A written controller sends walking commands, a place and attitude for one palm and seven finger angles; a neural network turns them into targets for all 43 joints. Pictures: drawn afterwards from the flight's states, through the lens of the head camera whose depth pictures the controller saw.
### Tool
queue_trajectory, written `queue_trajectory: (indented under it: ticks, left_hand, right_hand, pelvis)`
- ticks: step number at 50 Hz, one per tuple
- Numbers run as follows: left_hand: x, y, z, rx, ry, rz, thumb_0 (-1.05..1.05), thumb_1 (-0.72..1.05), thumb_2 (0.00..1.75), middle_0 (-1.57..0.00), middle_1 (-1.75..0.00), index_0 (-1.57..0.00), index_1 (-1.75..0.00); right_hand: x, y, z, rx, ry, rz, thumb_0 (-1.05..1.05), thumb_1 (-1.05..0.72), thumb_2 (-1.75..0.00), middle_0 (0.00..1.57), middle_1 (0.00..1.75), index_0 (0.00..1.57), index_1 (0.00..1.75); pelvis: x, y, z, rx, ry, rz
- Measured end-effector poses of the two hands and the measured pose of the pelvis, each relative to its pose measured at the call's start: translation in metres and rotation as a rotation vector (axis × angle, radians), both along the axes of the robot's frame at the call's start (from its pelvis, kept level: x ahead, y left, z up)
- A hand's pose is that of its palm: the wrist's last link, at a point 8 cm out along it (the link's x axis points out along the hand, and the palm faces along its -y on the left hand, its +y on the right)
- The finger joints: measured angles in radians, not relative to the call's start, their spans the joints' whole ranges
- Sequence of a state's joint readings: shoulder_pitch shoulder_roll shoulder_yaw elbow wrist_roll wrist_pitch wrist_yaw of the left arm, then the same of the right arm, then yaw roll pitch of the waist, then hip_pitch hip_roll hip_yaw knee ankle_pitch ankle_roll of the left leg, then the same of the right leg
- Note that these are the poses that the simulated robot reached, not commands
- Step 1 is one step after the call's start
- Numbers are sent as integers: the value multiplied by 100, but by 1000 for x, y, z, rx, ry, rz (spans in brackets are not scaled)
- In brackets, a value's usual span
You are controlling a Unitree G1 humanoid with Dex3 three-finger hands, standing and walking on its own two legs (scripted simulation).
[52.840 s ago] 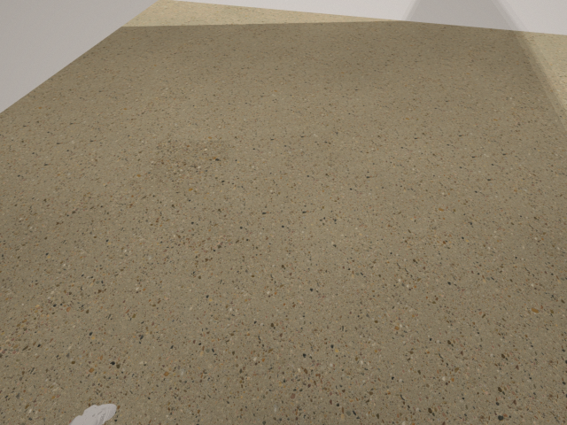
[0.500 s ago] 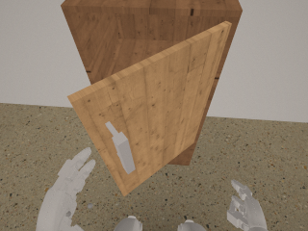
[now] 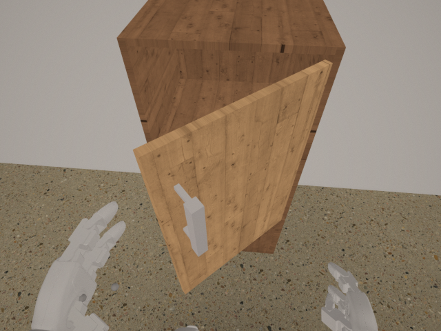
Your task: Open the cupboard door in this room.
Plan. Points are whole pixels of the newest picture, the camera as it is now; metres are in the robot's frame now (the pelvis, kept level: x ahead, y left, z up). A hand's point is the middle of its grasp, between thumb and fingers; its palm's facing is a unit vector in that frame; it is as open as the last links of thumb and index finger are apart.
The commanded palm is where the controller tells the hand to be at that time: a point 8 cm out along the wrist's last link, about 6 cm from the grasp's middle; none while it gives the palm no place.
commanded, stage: draw the hand back to the body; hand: left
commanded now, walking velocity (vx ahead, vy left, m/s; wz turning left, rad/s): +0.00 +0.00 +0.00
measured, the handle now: (190, 221) +0.30 +0.08 +0.06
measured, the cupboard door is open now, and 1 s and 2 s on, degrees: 43 43 43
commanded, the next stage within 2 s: step back with the hand held close in 1.20 s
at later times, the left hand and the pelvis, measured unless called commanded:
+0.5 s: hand (56, 238) +0.20 +0.23 +0.16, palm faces +0.30 -0.87 -0.38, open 13.0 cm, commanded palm +0.15 +0.28 +0.19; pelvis +0.02 +0.01 +0.05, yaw +0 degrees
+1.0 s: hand (31, 194) +0.23 +0.24 +0.22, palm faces +0.44 -0.80 -0.40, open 7.8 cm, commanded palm +0.17 +0.28 +0.24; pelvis +0.03 -0.01 +0.07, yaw -1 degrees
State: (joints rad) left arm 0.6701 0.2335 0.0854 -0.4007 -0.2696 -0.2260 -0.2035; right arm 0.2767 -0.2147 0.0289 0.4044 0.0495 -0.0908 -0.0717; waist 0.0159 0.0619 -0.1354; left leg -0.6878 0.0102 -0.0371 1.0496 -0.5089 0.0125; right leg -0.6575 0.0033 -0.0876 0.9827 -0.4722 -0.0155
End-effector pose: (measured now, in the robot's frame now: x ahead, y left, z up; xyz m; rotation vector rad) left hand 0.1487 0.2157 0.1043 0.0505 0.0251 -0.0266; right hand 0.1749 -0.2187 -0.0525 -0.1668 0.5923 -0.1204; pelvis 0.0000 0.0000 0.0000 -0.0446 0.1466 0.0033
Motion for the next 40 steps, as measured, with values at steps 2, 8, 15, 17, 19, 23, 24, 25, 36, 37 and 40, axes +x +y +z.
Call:
queue_trajectory:
  ticks: [2,8,15,17,19,23,24,25,36,37,40]
  left_hand:
    - [1,3,5,2,-4,1,-2,-50,30,-15,-30,-15,-30]
    - [4,17,22,65,-15,29,-2,-46,32,-15,-30,-16,-30]
    - [5,37,48,276,44,240,-2,-29,39,-16,-30,-16,-30]
    - [6,40,54,297,47,271,-1,-23,42,-16,-30,-17,-30]
    - [7,43,60,313,43,293,-1,-16,45,-16,-30,-17,-30]
    - [13,50,73,338,17,329,-1,-3,50,-17,-30,-17,-30]
    - [15,52,77,345,9,337,-1,1,52,-17,-30,-18,-30]
    - [17,53,81,351,0,345,-1,4,53,-17,-30,-18,-30]
    - [31,64,122,417,-108,406,0,42,70,-19,-30,-19,-30]
    - [31,65,125,422,-116,414,0,45,71,-19,-30,-20,-30]
    - [33,68,134,434,-144,439,0,56,76,-20,-30,-20,-30]
  right_hand:
    - [1,2,4,-3,-10,4,2,-90,-89,20,30,20,30]
    - [7,7,15,-13,-35,16,2,-90,-89,20,30,20,30]
    - [12,15,26,-23,-10,17,2,-90,-89,20,30,20,30]
    - [13,18,28,-22,2,24,2,-90,-89,20,30,20,30]
    - [14,19,29,-22,12,32,2,-90,-89,20,30,20,30]
    - [18,21,31,-22,28,49,2,-90,-89,20,30,20,30]
    - [19,21,32,-22,31,53,2,-90,-89,20,30,20,30]
    - [20,21,33,-22,33,56,2,-90,-89,20,30,20,30]
    - [35,9,40,-16,39,64,2,-90,-89,20,30,20,30]
    - [36,7,41,-16,41,64,2,-90,-89,20,30,20,30]
    - [38,1,41,-20,49,61,2,-90,-89,20,30,20,30]
  pelvis:
    - [1,2,3,-1,-9,0]
    - [5,6,11,-3,-36,0]
    - [13,11,30,7,-82,-5]
    - [16,12,35,11,-95,-6]
    - [18,12,39,14,-110,-5]
    - [23,12,47,21,-136,-4]
    - [24,12,49,22,-142,-4]
    - [25,12,50,24,-148,-4]
    - [33,3,63,35,-188,-15]
    - [33,1,63,35,-190,-15]
    - [34,-3,65,36,-197,-16]
